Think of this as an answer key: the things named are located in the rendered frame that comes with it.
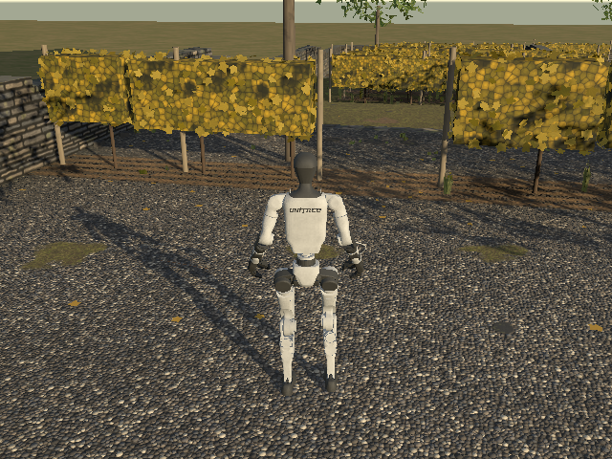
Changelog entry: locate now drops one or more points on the robot left upper arm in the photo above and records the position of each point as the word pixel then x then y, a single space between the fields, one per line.
pixel 275 203

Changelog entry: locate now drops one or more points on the left robot forearm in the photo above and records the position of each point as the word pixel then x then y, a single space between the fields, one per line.
pixel 258 250

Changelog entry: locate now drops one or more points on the humanoid robot head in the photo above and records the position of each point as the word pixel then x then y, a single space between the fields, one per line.
pixel 305 165

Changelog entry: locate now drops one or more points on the left robot hand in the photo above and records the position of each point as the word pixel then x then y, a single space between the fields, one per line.
pixel 262 264

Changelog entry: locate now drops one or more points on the right robot hand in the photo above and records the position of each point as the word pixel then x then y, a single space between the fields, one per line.
pixel 359 268

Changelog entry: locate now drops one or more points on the robot right upper arm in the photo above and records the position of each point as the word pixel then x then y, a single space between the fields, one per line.
pixel 335 203

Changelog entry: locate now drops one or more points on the right robot forearm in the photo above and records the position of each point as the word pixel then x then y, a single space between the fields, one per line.
pixel 352 251

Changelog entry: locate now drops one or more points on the robot right thigh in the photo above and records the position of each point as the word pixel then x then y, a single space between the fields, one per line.
pixel 329 284

